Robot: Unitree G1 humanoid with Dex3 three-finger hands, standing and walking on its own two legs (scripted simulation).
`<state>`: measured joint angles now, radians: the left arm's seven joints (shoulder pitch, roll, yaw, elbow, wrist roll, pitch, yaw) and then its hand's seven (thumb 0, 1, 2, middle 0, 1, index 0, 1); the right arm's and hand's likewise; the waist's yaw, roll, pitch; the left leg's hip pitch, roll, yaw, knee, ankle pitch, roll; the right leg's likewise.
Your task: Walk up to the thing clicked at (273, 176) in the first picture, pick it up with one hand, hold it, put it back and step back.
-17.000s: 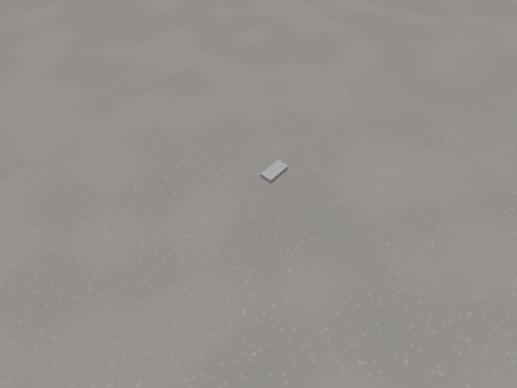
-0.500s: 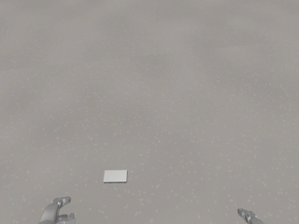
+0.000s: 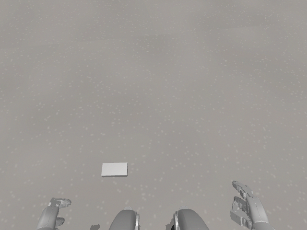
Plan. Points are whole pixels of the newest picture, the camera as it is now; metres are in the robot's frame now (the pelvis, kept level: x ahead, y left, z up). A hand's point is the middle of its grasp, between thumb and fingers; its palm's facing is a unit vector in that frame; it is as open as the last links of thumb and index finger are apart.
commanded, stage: rise first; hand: left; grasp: from above
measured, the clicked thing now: (114, 169) +0.43 +0.22 -0.68
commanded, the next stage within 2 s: none
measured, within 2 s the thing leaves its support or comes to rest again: neither
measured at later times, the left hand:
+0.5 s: hand out of the picture +0.13 +0.27 -0.23, palm faces -0.32 -0.76 -0.57, open 14.2 cm
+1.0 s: hand (86, 192) +0.27 +0.29 -0.42, palm faces -0.50 -0.25 -0.83, open 13.6 cm
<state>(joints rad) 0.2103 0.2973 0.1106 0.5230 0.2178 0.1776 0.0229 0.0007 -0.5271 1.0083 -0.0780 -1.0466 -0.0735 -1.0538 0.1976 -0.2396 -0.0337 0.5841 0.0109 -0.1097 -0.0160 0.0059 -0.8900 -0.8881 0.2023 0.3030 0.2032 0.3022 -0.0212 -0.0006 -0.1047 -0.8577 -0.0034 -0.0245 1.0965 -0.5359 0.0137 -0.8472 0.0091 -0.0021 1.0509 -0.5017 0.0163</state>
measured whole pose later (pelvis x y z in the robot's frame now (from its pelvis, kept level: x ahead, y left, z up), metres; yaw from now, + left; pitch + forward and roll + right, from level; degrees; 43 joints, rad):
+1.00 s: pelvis -0.10 -0.01 -0.28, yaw -2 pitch +34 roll -4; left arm -0.55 0.62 0.14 1.01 0.94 -0.27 0.13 0.00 -0.48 0.95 -0.20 -0.95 -0.20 -0.96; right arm 0.11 -0.29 -0.05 0.74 -0.03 -0.13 0.08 0.00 -0.94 -0.90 0.20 0.30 0.20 0.30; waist -0.05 0.02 -0.11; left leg -2.06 -0.02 -0.07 2.14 -0.68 -0.01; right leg -2.04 0.01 -0.05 2.09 -0.64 0.01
